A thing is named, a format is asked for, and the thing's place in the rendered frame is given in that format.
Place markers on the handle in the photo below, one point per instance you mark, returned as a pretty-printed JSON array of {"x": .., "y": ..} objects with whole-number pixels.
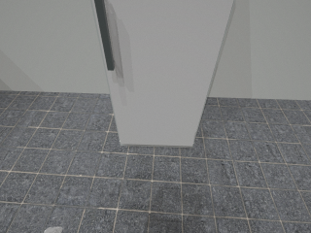
[{"x": 105, "y": 34}]

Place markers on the fridge door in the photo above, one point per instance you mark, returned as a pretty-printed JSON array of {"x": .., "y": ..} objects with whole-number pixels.
[{"x": 165, "y": 53}]

